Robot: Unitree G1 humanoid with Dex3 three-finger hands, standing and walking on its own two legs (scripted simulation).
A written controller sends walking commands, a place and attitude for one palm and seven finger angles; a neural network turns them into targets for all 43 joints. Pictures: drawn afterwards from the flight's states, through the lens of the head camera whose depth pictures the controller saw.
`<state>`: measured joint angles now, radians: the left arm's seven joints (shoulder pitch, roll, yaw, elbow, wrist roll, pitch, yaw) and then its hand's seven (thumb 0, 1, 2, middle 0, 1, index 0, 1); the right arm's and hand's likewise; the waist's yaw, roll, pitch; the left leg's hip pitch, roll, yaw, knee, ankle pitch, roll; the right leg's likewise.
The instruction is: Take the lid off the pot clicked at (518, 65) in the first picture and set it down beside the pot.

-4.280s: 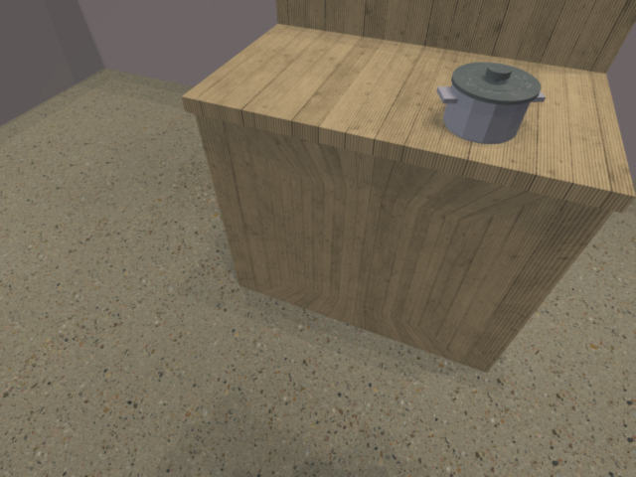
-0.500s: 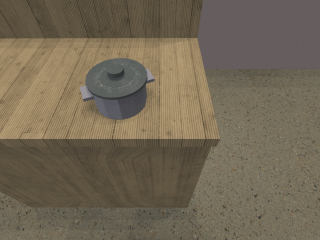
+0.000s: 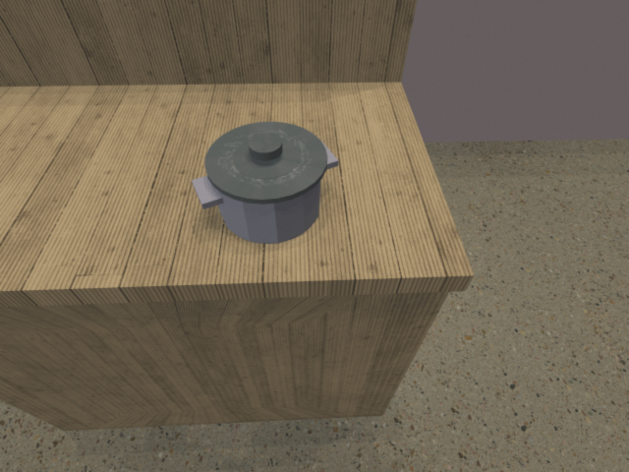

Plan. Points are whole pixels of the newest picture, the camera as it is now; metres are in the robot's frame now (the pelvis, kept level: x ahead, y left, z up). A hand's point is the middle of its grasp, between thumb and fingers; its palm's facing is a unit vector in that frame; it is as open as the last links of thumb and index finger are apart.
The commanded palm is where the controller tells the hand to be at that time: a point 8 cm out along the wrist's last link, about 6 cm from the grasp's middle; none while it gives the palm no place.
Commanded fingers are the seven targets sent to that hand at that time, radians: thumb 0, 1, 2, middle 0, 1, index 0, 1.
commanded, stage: look again from close up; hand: left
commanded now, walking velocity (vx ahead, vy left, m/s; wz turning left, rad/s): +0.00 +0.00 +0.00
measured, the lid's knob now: (265, 146) +0.48 +0.10 +0.16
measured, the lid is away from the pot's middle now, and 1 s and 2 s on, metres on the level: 0.00 0.00 0.00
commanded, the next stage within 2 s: lift the closed hand beside the body in 0.36 s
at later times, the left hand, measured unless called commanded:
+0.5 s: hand out of the picture +0.04 +0.17 -0.17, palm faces +0.05 -0.98 -0.20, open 7.4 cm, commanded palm +0.10 +0.23 -0.05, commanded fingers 0.00 0.90 0.90 -0.33 -0.44 -0.33 -0.44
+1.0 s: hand out of the picture +0.11 +0.18 +0.03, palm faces +0.37 -0.87 -0.33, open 3.3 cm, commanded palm +0.06 +0.22 +0.08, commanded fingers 0.00 0.90 0.90 -1.30 -1.50 -1.30 -1.50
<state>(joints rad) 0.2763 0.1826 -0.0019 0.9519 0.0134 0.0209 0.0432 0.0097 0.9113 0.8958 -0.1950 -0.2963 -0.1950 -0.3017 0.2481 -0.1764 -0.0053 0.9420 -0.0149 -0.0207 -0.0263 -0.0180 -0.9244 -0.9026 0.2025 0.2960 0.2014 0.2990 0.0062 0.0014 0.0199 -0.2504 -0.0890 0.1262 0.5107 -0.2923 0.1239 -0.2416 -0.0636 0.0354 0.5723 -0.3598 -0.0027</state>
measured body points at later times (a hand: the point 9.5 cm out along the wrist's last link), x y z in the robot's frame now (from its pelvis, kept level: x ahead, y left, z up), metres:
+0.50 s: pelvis +0.01 -0.01 +0.00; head +0.04 +0.00 +0.45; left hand +0.04 +0.22 -0.15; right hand +0.03 -0.24 -0.15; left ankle -0.01 +0.04 -0.73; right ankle -0.03 -0.16 -0.73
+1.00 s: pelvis -0.02 -0.07 +0.01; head -0.03 -0.08 +0.46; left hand +0.08 +0.22 +0.05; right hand +0.23 -0.26 -0.03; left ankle -0.01 +0.04 -0.73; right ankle -0.03 -0.16 -0.73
